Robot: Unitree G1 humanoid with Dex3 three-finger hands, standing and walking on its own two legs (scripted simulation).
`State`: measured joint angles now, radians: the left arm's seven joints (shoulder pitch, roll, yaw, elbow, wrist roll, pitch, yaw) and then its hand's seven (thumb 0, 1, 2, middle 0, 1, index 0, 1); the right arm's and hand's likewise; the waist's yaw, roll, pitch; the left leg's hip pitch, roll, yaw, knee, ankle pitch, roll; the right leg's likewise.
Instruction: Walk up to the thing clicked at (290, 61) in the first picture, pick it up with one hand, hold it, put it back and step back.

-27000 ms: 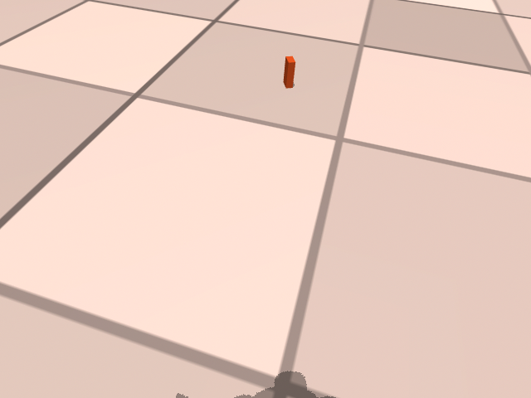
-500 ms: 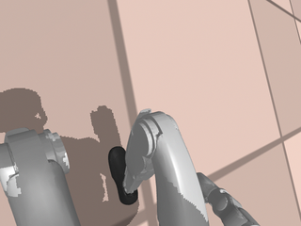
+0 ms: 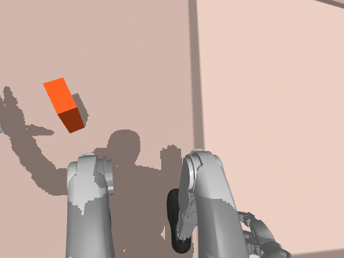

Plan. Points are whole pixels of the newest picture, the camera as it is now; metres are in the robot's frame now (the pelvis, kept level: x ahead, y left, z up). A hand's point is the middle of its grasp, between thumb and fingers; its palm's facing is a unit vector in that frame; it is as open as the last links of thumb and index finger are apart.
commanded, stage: home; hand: left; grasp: from the side
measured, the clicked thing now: (66, 108) +0.48 +0.26 -0.27
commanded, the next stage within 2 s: none
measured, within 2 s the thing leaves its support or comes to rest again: neither
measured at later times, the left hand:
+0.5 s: hand out of the picture +0.29 +0.29 +0.12, palm faces +0.24 -0.87 -0.43, open 17.0 cm
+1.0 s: hand out of the picture +0.24 +0.21 +0.29, palm faces +0.24 -0.92 -0.31, open 17.3 cm
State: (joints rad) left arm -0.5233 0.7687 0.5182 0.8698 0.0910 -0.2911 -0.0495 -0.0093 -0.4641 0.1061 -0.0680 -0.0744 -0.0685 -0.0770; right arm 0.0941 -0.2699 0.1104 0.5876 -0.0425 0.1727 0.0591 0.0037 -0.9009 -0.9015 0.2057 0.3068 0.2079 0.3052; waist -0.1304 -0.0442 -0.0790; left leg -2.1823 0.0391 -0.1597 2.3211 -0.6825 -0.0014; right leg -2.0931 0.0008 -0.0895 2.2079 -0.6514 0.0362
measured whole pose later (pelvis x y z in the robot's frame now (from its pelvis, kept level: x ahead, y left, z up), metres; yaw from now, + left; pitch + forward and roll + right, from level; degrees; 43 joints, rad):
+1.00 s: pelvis +0.09 +0.00 +0.35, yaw +8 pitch +10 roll -2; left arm 0.47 0.22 -0.02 -0.02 -0.02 0.29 0.17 0.00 -0.52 0.07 -0.06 -0.05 -0.05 -0.06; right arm 0.29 -0.20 0.03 0.47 0.04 -0.05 -0.18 0.01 -0.90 -0.90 0.20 0.31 0.21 0.30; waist -0.04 0.05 -0.17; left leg -0.70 0.05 -0.03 1.03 -0.50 -0.02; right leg -0.66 -0.02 -0.05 0.97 -0.49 0.02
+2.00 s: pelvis +0.08 -0.01 +0.36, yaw +9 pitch +7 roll -2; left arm 0.45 0.20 -0.01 0.03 -0.01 0.25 0.13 0.00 -0.48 0.10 -0.06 -0.06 -0.06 -0.07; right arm 0.27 -0.20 0.02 0.52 0.01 -0.14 -0.17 0.01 -0.90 -0.90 0.20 0.31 0.20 0.30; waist -0.02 0.02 -0.10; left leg -0.62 0.05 -0.03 0.95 -0.45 -0.03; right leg -0.58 -0.02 -0.05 0.91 -0.44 0.01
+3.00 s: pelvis +0.09 -0.01 +0.36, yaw +9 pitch +7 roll -2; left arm 0.45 0.19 0.00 0.03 0.00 0.25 0.13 0.00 -0.25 0.33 -0.15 -0.20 -0.15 -0.20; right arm 0.27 -0.20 0.02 0.53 0.01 -0.13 -0.17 0.01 -0.90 -0.90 0.20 0.30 0.21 0.30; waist -0.02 0.02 -0.10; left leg -0.60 0.05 -0.03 0.95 -0.47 -0.03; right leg -0.57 -0.02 -0.05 0.90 -0.46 0.01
